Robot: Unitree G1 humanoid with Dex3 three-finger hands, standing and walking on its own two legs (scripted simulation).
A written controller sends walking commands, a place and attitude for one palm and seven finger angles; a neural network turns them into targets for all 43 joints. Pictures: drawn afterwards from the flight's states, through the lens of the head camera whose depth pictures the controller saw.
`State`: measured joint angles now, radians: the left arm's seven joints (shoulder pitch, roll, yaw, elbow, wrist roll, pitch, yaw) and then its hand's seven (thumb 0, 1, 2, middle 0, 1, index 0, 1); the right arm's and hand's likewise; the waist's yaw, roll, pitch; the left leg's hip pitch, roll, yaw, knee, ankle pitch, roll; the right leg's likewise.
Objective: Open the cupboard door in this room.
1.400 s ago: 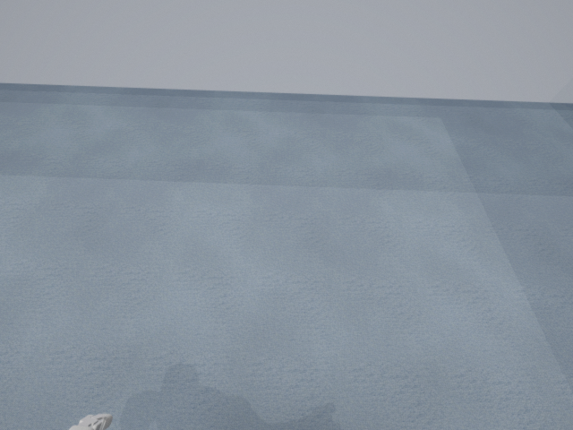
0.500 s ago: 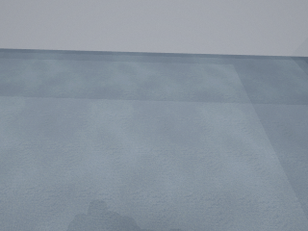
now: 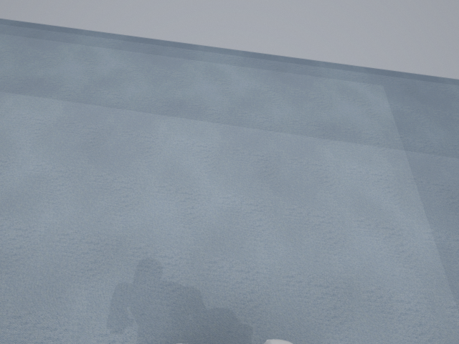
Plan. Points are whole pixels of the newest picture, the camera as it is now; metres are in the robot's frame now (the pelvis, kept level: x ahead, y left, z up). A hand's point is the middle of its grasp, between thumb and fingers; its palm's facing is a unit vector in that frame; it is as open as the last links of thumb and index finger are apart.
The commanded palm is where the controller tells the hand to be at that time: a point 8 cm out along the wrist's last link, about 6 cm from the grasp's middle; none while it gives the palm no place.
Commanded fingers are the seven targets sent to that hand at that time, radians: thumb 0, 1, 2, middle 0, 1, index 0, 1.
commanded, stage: turn or walk to find it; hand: left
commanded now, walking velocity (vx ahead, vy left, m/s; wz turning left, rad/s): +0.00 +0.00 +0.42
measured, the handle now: out of the picture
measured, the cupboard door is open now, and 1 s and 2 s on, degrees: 0 0 0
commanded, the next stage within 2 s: none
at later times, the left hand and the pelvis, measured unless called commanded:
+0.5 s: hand out of the picture -0.03 +0.17 -0.16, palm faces +0.25 -0.93 -0.27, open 7.4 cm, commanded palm none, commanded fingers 0.00 0.90 0.90 -0.20 -0.30 -0.20 -0.30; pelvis -0.03 -0.03 +0.00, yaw +15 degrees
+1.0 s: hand out of the picture -0.06 +0.19 -0.15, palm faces +0.45 -0.84 -0.29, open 7.4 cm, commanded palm none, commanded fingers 0.00 0.90 0.90 -0.20 -0.30 -0.20 -0.30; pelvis -0.04 -0.04 -0.01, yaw +26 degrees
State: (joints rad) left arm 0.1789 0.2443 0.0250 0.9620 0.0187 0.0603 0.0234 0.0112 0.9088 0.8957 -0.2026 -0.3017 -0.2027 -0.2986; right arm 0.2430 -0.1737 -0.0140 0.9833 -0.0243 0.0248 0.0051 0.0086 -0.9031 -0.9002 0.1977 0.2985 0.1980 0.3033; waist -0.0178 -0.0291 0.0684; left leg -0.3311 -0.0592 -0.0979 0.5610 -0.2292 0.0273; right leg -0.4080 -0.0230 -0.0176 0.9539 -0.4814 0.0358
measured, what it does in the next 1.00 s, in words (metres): steps on the spot, turning left: right foot, then left foot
